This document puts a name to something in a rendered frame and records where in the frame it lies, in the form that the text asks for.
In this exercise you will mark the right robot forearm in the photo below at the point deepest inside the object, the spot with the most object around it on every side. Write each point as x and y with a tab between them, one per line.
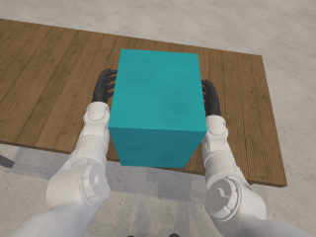
218	160

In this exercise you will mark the left robot forearm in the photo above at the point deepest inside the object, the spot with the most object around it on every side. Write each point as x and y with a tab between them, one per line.
93	142

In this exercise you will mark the table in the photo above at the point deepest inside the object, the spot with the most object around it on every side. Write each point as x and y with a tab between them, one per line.
48	75

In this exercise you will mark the right robot upper arm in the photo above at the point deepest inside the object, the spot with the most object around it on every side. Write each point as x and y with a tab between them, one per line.
237	211

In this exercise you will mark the left robot upper arm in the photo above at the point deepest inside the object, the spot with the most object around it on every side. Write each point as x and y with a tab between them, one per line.
74	197

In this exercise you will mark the right robot hand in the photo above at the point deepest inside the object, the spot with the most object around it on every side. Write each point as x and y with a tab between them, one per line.
211	104

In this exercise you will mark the carton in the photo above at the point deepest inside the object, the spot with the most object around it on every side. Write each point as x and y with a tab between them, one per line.
157	116

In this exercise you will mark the left robot hand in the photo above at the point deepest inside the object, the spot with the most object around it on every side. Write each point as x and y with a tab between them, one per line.
102	88

